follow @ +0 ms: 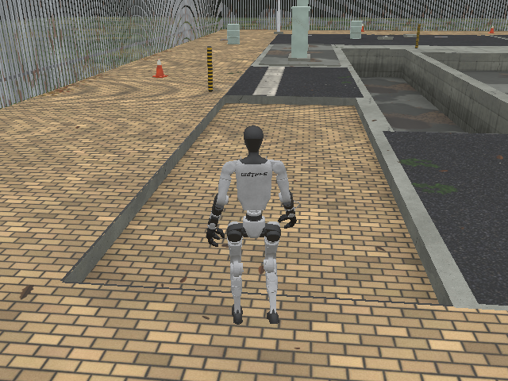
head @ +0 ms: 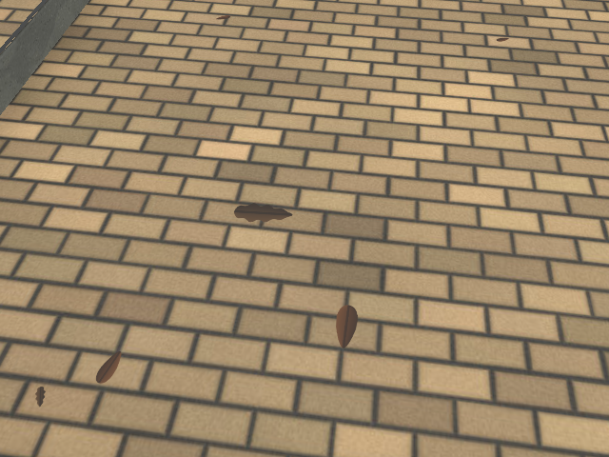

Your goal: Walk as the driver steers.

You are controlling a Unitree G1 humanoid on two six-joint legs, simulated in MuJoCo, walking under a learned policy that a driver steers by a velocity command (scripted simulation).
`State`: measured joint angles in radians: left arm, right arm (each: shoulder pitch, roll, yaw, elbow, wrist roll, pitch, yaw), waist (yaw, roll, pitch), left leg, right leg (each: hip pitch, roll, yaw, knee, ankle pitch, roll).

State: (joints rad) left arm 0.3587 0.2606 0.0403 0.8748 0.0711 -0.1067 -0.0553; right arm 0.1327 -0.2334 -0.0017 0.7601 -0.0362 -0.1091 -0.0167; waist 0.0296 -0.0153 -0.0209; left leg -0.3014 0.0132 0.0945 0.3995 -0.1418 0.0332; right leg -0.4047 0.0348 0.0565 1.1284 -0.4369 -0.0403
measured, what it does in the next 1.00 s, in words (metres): walks ahead, turning right: right foot, then left foot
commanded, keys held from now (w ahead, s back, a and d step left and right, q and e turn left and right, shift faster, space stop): e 0.54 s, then no key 0.14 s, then q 0.32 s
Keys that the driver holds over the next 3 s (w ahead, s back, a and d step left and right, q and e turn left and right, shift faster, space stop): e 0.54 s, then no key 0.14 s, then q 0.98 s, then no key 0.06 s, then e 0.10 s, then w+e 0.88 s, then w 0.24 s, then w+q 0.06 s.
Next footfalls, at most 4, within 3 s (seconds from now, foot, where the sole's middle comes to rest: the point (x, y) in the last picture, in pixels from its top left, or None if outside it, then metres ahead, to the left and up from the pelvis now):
0.32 right None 0.19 -0.15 -0.78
0.76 left None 0.20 0.08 -0.78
1.48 left None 0.16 0.12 -0.78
2.14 right None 0.20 -0.08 -0.78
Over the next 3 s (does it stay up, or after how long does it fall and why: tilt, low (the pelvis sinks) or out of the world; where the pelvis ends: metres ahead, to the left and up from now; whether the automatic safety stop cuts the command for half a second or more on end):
stays up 0.59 -0.07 -0.19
